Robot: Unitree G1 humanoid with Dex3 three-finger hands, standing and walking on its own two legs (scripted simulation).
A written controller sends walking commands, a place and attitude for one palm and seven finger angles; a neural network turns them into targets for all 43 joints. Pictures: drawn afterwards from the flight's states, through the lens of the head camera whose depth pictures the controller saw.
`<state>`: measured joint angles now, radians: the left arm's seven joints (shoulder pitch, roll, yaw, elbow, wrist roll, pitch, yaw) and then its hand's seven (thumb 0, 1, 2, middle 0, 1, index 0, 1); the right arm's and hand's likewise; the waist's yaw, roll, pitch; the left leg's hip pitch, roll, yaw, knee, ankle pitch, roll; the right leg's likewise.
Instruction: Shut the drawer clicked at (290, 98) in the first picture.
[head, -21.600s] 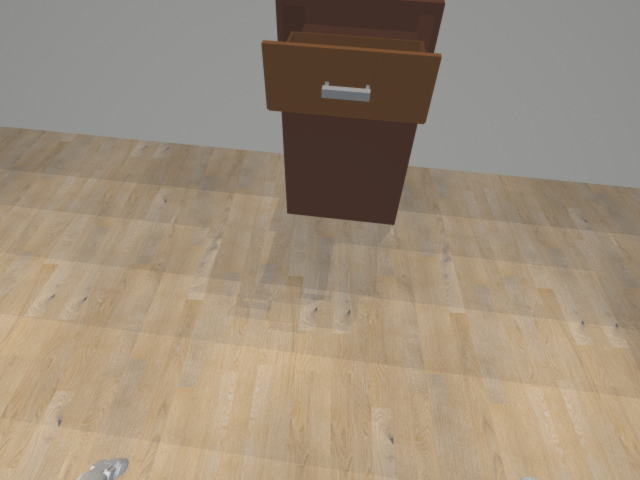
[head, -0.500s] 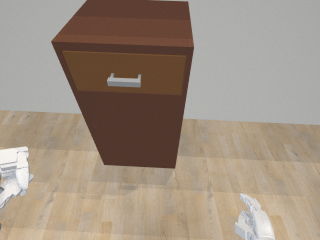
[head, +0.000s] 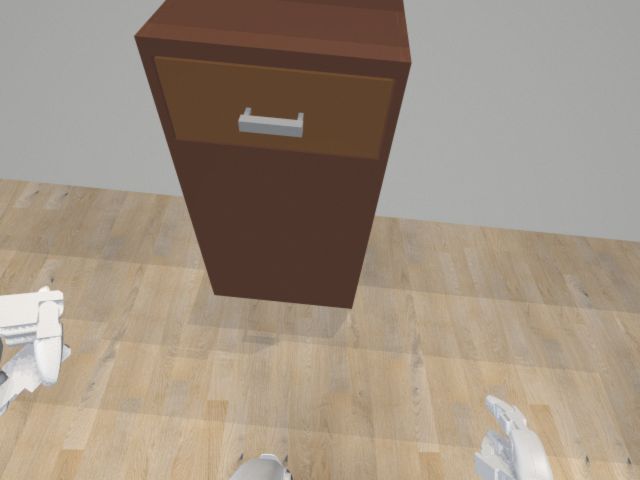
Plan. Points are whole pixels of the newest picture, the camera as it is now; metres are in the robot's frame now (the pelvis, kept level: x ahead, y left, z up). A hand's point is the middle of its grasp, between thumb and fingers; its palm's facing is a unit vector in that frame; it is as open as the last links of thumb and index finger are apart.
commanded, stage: step back with the hand held close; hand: left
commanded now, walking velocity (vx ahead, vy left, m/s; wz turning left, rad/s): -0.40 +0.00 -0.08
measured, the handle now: (272, 120) +0.74 +0.13 +0.02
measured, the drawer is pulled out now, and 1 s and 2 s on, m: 0.00 0.00 0.00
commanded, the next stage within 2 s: stop stepping back and stand still in 0.06 s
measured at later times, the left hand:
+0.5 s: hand out of the picture +0.11 +0.24 +0.19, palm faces +0.19 -0.86 -0.48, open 3.2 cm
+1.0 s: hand out of the picture +0.06 +0.25 +0.19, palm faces +0.30 -0.82 -0.48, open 3.2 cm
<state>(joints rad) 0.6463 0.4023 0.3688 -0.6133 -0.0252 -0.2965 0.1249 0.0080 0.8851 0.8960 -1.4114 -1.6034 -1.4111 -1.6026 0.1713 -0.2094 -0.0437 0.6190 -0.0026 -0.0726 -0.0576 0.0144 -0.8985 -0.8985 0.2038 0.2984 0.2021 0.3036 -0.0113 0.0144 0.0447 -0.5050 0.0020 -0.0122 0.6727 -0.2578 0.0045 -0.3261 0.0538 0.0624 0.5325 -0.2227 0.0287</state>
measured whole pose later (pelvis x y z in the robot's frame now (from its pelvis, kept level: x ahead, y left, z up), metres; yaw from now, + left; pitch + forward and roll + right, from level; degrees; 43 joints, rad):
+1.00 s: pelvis -0.14 +0.02 +0.01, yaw -7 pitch -1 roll +1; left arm 0.69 0.41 0.40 -0.58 -0.03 -0.23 0.14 0.01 0.88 0.90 -1.41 -1.60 -1.41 -1.60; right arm 0.29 -0.20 0.00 0.67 -0.01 -0.07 -0.07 0.01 -0.90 -0.90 0.20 0.30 0.20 0.30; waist 0.00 -0.02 -0.05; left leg -0.44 0.00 0.05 0.83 -0.32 0.00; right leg -0.24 0.02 -0.08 0.50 -0.26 -0.07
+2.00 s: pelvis -0.15 +0.06 +0.01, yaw -4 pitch -1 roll +0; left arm 0.30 0.22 0.02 1.14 0.02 0.02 0.01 0.00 0.91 0.90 -0.29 -0.41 -0.29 -0.41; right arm 0.30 -0.18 -0.02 1.11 -0.02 0.02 -0.01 0.01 -0.90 -0.90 0.20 0.30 0.20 0.30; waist 0.01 0.03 0.03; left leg -0.24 -0.01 0.03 0.44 -0.18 0.03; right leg -0.22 -0.03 -0.10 0.44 -0.20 -0.01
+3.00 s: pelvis -0.12 +0.03 +0.02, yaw -5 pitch -2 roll +0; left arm 0.25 0.15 0.02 1.16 0.01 0.00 0.03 0.00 0.91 0.90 -0.20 -0.30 -0.20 -0.30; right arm 0.27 -0.16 -0.01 1.16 -0.02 0.00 -0.04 0.00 -0.90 -0.90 0.20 0.30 0.20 0.30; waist 0.00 0.02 0.04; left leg -0.14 0.04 0.02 0.39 -0.22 -0.03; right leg -0.13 0.02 -0.11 0.38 -0.23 -0.05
